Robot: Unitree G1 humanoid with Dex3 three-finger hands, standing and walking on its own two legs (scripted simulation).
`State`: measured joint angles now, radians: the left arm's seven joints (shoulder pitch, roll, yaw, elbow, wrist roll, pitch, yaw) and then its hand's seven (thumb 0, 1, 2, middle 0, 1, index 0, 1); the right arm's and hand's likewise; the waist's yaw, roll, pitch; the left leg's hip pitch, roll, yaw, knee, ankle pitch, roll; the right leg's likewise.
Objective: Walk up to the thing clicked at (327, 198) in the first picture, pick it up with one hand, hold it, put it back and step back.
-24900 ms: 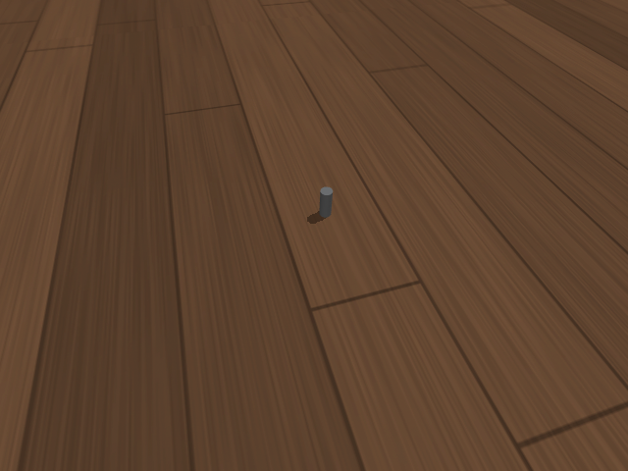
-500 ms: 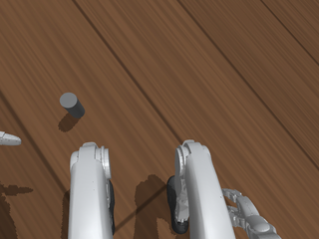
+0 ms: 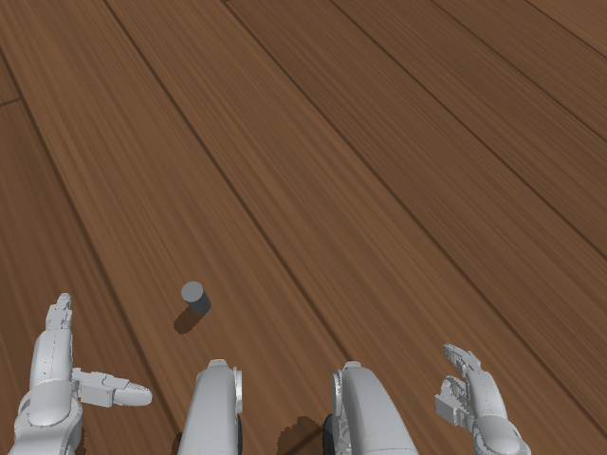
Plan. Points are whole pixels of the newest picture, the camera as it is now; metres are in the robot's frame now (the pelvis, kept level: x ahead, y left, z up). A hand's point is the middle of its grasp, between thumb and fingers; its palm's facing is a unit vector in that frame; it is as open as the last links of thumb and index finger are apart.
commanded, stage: home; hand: left
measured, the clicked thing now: (197, 298) +0.46 +0.23 -0.55
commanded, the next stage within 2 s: stand in 2.00 s
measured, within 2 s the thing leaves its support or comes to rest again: neither
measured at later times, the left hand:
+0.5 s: hand (94, 395) +0.20 +0.20 +0.05, palm faces +0.15 -0.94 -0.30, open 17.4 cm
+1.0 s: hand (109, 401) +0.19 +0.19 +0.05, palm faces +0.14 -0.95 -0.29, open 17.6 cm
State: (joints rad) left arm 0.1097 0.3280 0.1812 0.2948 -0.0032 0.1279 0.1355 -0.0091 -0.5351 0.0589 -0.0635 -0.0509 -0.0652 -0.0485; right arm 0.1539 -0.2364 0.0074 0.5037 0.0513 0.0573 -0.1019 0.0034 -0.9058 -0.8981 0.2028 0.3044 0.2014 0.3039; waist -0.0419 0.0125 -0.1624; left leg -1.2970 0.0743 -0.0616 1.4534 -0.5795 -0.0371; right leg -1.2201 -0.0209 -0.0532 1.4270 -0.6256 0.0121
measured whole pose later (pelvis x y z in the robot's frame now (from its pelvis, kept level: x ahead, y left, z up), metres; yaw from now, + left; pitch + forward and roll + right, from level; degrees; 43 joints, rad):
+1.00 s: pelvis +0.03 +0.00 +0.10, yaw +2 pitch +8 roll -2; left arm 0.47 0.20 0.00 -0.02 -0.01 0.28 0.14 -0.01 -0.57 0.04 -0.06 -0.05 -0.06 -0.04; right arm 0.28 -0.21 0.02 0.50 0.02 -0.11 -0.17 0.01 -0.90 -0.90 0.20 0.30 0.20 0.30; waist -0.02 0.04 -0.11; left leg -0.65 0.07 -0.03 0.96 -0.45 -0.04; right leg -0.58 -0.02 -0.06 0.92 -0.48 0.02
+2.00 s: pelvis +0.03 +0.00 +0.10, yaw +2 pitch +8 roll -2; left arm 0.47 0.20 0.00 -0.02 -0.01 0.27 0.14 -0.01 -0.57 0.04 -0.06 -0.05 -0.06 -0.04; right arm 0.27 -0.20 0.02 0.52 0.01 -0.13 -0.18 0.01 -0.90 -0.90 0.20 0.30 0.20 0.30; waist -0.02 0.03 -0.10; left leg -0.65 0.07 -0.03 0.95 -0.45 -0.04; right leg -0.58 -0.02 -0.05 0.92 -0.48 0.02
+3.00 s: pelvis +0.03 +0.01 +0.15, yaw +2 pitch -2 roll +0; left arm 0.23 0.32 0.01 1.00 0.03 0.00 0.02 0.01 0.90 0.90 -0.21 -0.30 -0.21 -0.30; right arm 0.19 -0.30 -0.02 1.04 -0.03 0.00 -0.01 0.01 -0.91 -0.90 0.20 0.30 0.20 0.30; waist 0.02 0.00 0.06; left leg -0.23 0.02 0.01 0.51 -0.24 -0.01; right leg -0.18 -0.06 -0.03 0.52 -0.29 0.03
